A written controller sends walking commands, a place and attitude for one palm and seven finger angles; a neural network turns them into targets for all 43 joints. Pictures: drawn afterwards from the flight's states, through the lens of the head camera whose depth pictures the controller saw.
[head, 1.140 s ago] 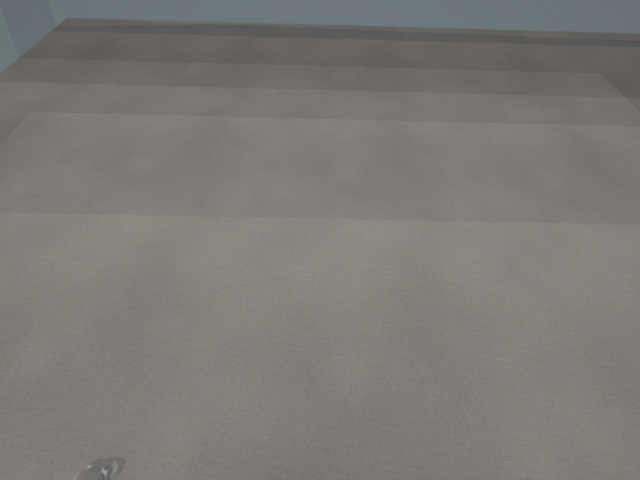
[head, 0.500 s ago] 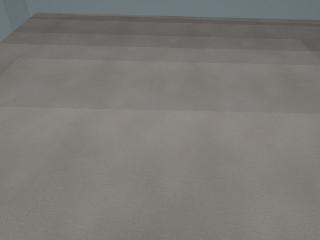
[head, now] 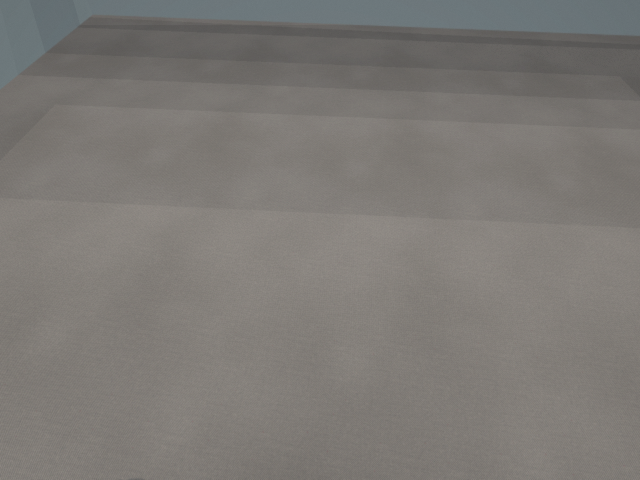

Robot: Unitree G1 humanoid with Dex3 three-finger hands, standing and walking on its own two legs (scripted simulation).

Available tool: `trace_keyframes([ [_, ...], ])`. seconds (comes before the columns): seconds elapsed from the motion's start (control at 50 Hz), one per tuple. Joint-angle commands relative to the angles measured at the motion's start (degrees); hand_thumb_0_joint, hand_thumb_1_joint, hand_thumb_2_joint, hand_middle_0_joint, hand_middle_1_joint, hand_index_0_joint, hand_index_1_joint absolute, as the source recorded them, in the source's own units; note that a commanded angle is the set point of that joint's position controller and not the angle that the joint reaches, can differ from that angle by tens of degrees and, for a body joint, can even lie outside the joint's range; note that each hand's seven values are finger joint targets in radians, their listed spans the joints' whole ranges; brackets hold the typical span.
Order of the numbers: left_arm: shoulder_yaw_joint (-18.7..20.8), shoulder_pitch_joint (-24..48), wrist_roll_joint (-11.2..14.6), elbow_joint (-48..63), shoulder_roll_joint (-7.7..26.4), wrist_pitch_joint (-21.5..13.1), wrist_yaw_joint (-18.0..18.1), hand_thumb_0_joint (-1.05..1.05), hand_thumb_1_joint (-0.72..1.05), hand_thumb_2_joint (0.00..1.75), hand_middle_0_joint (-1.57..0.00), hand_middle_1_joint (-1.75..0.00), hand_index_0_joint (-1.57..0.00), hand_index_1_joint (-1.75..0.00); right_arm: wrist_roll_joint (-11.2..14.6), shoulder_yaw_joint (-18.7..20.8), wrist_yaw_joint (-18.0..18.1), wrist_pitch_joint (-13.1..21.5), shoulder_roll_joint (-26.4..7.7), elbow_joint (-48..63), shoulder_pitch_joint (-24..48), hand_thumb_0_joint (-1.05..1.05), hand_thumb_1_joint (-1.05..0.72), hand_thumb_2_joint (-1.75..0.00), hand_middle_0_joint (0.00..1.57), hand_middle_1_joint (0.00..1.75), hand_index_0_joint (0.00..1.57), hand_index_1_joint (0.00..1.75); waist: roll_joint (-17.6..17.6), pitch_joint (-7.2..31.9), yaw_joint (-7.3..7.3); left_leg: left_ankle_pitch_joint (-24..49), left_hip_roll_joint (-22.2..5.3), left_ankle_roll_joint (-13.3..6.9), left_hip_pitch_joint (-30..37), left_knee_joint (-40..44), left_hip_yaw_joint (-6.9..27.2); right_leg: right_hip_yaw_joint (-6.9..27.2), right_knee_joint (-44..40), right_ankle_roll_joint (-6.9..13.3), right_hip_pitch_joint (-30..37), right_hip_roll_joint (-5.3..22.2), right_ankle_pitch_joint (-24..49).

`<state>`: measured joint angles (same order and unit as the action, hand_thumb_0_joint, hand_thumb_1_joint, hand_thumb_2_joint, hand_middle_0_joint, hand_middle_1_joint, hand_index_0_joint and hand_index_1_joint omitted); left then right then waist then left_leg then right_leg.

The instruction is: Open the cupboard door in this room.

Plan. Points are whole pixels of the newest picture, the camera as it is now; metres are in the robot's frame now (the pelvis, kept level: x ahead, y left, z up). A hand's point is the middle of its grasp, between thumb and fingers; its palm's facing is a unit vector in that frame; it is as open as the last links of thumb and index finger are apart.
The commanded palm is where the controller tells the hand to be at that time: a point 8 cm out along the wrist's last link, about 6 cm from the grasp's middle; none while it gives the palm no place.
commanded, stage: turn or walk to find it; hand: left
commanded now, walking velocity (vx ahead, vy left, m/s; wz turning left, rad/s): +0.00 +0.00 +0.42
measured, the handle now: out of the picture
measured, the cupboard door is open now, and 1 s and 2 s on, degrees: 0 0 0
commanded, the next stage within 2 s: none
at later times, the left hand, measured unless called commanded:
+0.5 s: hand out of the picture +0.02 +0.20 -0.16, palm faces +0.20 -0.94 -0.29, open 7.4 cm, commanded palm none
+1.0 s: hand out of the picture -0.14 +0.22 -0.18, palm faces +0.45 -0.86 -0.24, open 7.4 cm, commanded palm none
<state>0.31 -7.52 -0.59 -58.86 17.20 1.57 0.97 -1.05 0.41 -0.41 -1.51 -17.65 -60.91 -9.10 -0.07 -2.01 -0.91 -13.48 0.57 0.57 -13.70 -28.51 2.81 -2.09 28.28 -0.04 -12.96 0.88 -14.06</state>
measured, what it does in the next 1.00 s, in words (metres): steps on the spot, turning left: right foot, then left foot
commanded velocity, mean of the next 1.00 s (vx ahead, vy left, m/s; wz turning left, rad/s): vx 0.00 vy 0.00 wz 0.42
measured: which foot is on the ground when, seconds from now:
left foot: down 0.00-0.46, up 0.48-0.82, down 0.84-1.00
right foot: down 0.00-0.14, up 0.16-0.44, down 0.46-0.84, up 0.86-1.00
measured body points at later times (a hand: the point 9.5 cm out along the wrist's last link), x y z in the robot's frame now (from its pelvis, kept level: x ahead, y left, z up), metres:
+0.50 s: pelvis -0.04 -0.02 -0.01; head -0.01 -0.03 +0.44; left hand +0.01 +0.25 -0.14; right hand +0.04 -0.26 -0.16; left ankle +0.01 +0.12 -0.72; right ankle -0.02 -0.14 -0.74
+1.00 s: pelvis -0.08 +0.01 +0.00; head -0.06 +0.05 +0.44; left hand -0.17 +0.26 -0.16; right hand +0.11 -0.18 -0.13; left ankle -0.12 +0.10 -0.74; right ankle -0.04 -0.13 -0.67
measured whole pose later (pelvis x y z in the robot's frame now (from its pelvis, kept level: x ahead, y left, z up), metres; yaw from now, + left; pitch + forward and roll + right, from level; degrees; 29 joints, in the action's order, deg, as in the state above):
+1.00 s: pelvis -0.08 +0.01 +0.00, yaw +25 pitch -1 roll -1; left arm 3.9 -14.3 -0.9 -55.6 15.7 4.1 0.9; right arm -1.1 2.1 -0.1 -1.4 -10.9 -53.6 -8.7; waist 3.4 -4.6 0.9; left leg -16.0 0.5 -1.8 -14.2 -30.9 -0.9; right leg -3.1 60.2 -3.9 -25.3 4.7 -26.2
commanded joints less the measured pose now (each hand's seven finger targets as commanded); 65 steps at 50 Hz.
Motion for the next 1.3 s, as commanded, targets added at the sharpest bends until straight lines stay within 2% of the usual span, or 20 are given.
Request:
trace_keyframes([
  [0.0, 2.5, -2.3, -0.4, 5.3, 9.8, -0.4, 0.9, 0.00, 0.90, 0.90, -0.20, -0.30, -0.20, -0.30, 0.2, 2.0, 0.5, 0.2, -5.2, 5.0, -1.6, 0.00, -0.90, -0.90, 0.20, 0.30, 0.20, 0.30, 7.6, 3.9, 0.82, 3.8, -2.6, -0.8, -3.8, -6.6, 0.3, 9.9, -6.7, 4.7, -0.2, 14.8, 4.3],
  [0.08, 2.9, -0.3, -0.7, 8.4, 8.5, 0.0, 1.2, 0.00, 0.90, 0.90, -0.20, -0.30, -0.20, -0.30, 0.2, 2.9, 0.2, 0.1, -4.3, 6.2, -5.1, 0.00, -0.90, -0.90, 0.20, 0.30, 0.20, 0.30, 4.4, 3.1, -1.01, 3.8, -4.3, -1.5, -1.0, -3.8, 2.1, 4.3, -0.2, 3.7, -6.1, 13.6, 2.1],
  [0.12, 2.6, 0.7, -0.2, 9.9, 4.4, 0.4, 1.1, 0.00, 0.90, 0.90, -0.20, -0.30, -0.20, -0.30, -0.6, 3.8, 0.3, 0.7, -8.0, 7.1, -6.8, 0.00, -0.90, -0.90, 0.20, 0.30, 0.20, 0.30, -13.8, 1.1, -1.92, 9.5, -13.8, -7.9, -2.8, 10.2, 23.4, -3.6, 17.6, -2.1, -10.7, 0.8, -10.5],
  [0.14, 2.6, 0.7, -0.3, 10.7, 4.5, 0.1, 1.2, 0.00, 0.90, 0.90, -0.20, -0.30, -0.20, -0.30, -0.2, 4.2, 0.7, 1.0, -8.7, 7.5, -7.5, 0.00, -0.90, -0.90, 0.20, 0.30, 0.20, 0.30, -14.7, 1.2, -1.59, 15.2, -16.8, -12.0, -1.0, 12.9, 28.8, 0.3, 26.2, -1.9, -13.6, 0.4, -18.5],
  [0.22, 3.1, -1.7, 0.0, 9.5, 2.1, -0.3, 0.9, 0.00, 0.90, 0.90, -0.20, -0.30, -0.20, -0.30, -0.2, 4.5, 1.8, 1.0, -6.6, 8.4, -5.5, 0.00, -0.90, -0.90, 0.20, 0.30, 0.20, 0.30, -8.9, 5.7, -0.11, 20.2, -12.5, -12.0, 4.3, 8.1, 20.9, 3.3, 30.6, -2.4, -14.9, 1.4, -14.7],
  [0.3, 2.9, -1.9, 0.4, 10.2, -0.1, -0.3, 0.8, 0.00, 0.90, 0.90, -0.20, -0.30, -0.20, -0.30, -0.4, 5.1, 1.9, 0.6, -6.1, 8.5, -7.2, 0.00, -0.90, -0.90, 0.20, 0.30, 0.20, 0.30, -8.6, 6.7, -1.08, 22.1, -11.7, -12.1, 5.4, 7.3, 22.0, 2.5, 20.6, -2.6, -11.0, -0.1, -15.1],
  [0.4, 3.7, -9.8, 0.4, 8.7, 0.8, -0.8, 1.1, 0.00, 0.90, 0.90, -0.20, -0.30, -0.20, -0.30, 0.1, 5.8, 1.1, -0.3, -5.2, 10.2, -4.2, 0.00, -0.90, -0.90, 0.20, 0.30, 0.20, 0.30, -6.9, 7.3, 2.36, 9.9, -6.0, -6.5, -5.5, 3.4, 19.7, 1.4, -4.8, -2.2, 7.2, -0.9, -1.4],
  [0.44, 5.6, -9.5, -1.1, 9.7, 9.9, -1.6, 1.7, 0.00, 0.90, 0.90, -0.20, -0.30, -0.20, -0.30, 0.4, 5.1, 0.6, -0.4, 0.8, 12.7, -4.5, 0.00, -0.90, -0.90, 0.20, 0.30, 0.20, 0.30, 17.5, 3.1, 2.78, -15.4, 5.6, 1.6, -25.4, -19.6, 1.7, 25.9, -15.6, 7.1, 13.4, 24.3, -2.6],
  [0.46, 5.2, -8.1, -0.6, 10.8, 8.8, -1.5, 1.8, 0.00, 0.90, 0.90, -0.20, -0.30, -0.20, -0.30, -0.4, 5.9, 0.6, -0.6, -2.2, 12.6, -1.9, 0.00, -0.90, -0.90, 0.20, 0.30, 0.20, 0.30, 11.4, 2.0, 3.23, -17.2, 1.6, 0.9, -21.8, -28.7, 3.8, 22.8, -14.8, 9.6, 4.1, 26.0, 1.2],
  [0.56, 3.8, -1.5, -1.0, 11.6, 4.3, -2.0, 1.4, 0.00, 0.90, 0.90, -0.20, -0.30, -0.20, -0.30, 0.0, 5.7, -0.7, -1.9, -0.1, 8.8, -5.1, 0.00, -0.90, -0.90, 0.20, 0.30, 0.20, 0.30, 9.5, -3.4, -1.38, -6.7, -1.1, 2.3, -16.7, -39.9, -1.4, 6.3, -11.7, 7.4, -4.4, 15.8, 6.3],
  [0.7, 4.9, -10.3, -1.4, 8.7, 7.7, -1.7, 1.2, 0.00, 0.90, 0.90, -0.20, -0.30, -0.20, -0.30, 0.5, 4.1, -0.7, -1.1, 0.8, 10.8, 2.8, 0.00, -0.90, -0.90, 0.20, 0.30, 0.20, 0.30, 10.9, 0.2, 3.58, -13.1, -1.2, 2.4, -11.7, -18.6, -6.0, 4.7, -6.2, 9.0, 5.3, 18.1, 20.4],
  [0.76, 5.3, -9.7, -1.2, 8.1, 8.3, -1.4, 1.1, 0.00, 0.90, 0.90, -0.20, -0.30, -0.20, -0.30, 0.7, 3.9, -0.3, -0.2, 0.3, 9.8, -1.0, 0.00, -0.90, -0.90, 0.20, 0.30, 0.20, 0.30, 10.2, 3.4, 1.65, -6.6, -0.4, 1.6, -2.6, -3.7, -7.8, 1.4, 0.7, 5.8, 5.2, 17.5, 26.3],
  [0.78, 5.2, -9.3, -0.7, 8.0, 7.8, -1.1, 1.0, 0.00, 0.90, 0.90, -0.20, -0.30, -0.20, -0.30, 0.6, 4.1, -0.3, 0.2, -1.1, 9.2, -3.4, 0.00, -0.90, -0.90, 0.20, 0.30, 0.20, 0.30, 7.0, 5.1, 0.18, 1.6, -1.1, 0.9, 4.4, 4.6, -6.8, -1.2, 5.6, 2.9, 1.8, 15.8, 23.2],
  [0.82, 3.7, -8.8, -0.3, 11.4, 1.4, -0.4, 0.3, 0.00, 0.90, 0.90, -0.20, -0.30, -0.20, -0.30, 0.2, 6.2, 0.1, 0.7, -10.8, 9.1, -7.3, 0.00, -0.90, -0.90, 0.20, 0.30, 0.20, 0.30, -17.7, 6.6, -1.36, 35.4, -23.3, -10.2, 15.7, 8.2, 18.2, -5.9, 26.1, -4.2, -19.7, 5.0, -22.2],
  [0.84, 3.4, -4.7, -0.8, 11.9, 2.3, 0.5, 0.9, 0.00, 0.90, 0.90, -0.20, -0.30, -0.20, -0.30, 0.2, 6.2, 0.4, 0.6, -10.5, 8.0, -9.6, 0.00, -0.90, -0.90, 0.20, 0.30, 0.20, 0.30, -13.4, 6.4, -3.37, 30.7, -23.6, -12.7, 10.3, 8.4, 16.8, -1.0, 32.5, -3.5, -17.5, 5.2, -23.1],
  [0.94, 4.1, -5.8, -0.4, 8.4, 1.6, 0.3, -0.3, 0.00, 0.90, 0.90, -0.20, -0.30, -0.20, -0.30, 0.0, 4.6, 1.7, 1.3, -5.6, 9.9, -1.3, 0.00, -0.90, -0.90, 0.20, 0.30, 0.20, 0.30, -8.6, 3.3, 0.35, 25.1, -13.7, -9.8, 6.1, 8.5, 8.3, 0.5, 33.9, -4.2, -16.6, 4.8, -10.6],
  [1.18, 4.1, -8.9, 0.2, 9.4, 0.3, -0.7, 0.6, 0.00, 0.90, 0.90, -0.20, -0.30, -0.20, -0.30, -0.1, 5.7, 0.9, 0.1, -5.5, 10.8, -1.0, 0.00, -0.90, -0.90, 0.20, 0.30, 0.20, 0.30, -8.0, 4.6, 1.77, 18.5, -10.6, -8.5, -1.2, 4.1, 14.7, -0.7, 2.3, -3.4, 1.5, 0.6, -2.9],
  [1.2, 4.3, -10.7, 0.0, 9.1, 1.5, -1.2, 0.8, 0.00, 0.90, 0.90, -0.20, -0.30, -0.20, -0.30, 0.2, 5.7, 0.7, 0.1, -4.3, 11.0, -0.7, 0.00, -0.90, -0.90, 0.20, 0.30, 0.20, 0.30, -4.0, 5.1, 2.85, 12.7, -8.1, -6.1, -5.6, 0.7, 13.3, 0.5, -5.4, -3.1, 7.5, 2.3, 2.1],
  [1.24, 5.8, -10.3, -1.2, 10.4, 9.8, -1.8, 1.3, 0.00, 0.90, 0.90, -0.20, -0.30, -0.20, -0.30, 0.4, 5.0, 0.2, -0.2, 0.7, 13.4, -1.3, 0.00, -0.90, -0.90, 0.20, 0.30, 0.20, 0.30, 17.3, 2.1, 3.26, -17.8, 3.6, 0.8, -20.3, -22.5, -0.2, 22.6, -14.1, 7.0, 9.1, 26.1, 6.8],
  [1.28, 5.4, -6.0, -0.7, 11.6, 6.8, -1.6, 1.3, 0.00, 0.90, 0.90, -0.20, -0.30, -0.20, -0.30, -0.2, 6.2, -0.1, -1.7, -1.6, 11.5, -0.3, 0.00, -0.90, -0.90, 0.20, 0.30, 0.20, 0.30, 12.5, -1.0, 1.94, -14.4, 0.3, 0.3, -17.5, -37.0, 2.7, 18.2, -16.0, 8.3, -2.3, 22.0, -3.6],
])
